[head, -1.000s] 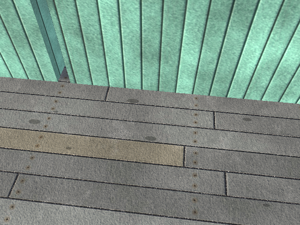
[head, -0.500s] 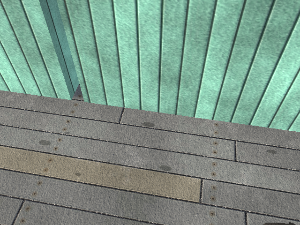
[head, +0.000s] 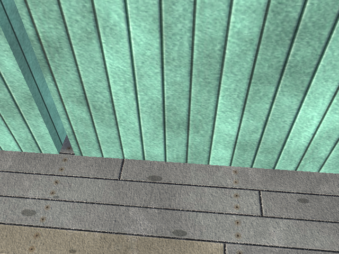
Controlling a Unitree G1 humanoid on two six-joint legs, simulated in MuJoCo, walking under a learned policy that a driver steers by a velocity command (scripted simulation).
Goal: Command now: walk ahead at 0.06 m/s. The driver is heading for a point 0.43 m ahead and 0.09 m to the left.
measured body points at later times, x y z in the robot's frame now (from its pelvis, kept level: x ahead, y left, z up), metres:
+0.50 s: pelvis +0.03 -0.02 +0.00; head +0.04 -0.01 +0.45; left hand +0.15 +0.24 -0.13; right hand +0.09 -0.29 -0.14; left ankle -0.03 +0.10 -0.74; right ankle +0.05 -0.14 -0.74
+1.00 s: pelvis +0.11 -0.06 +0.01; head +0.12 -0.08 +0.46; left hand +0.11 +0.21 -0.12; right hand +0.20 -0.33 -0.14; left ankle +0.07 +0.10 -0.65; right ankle +0.08 -0.15 -0.74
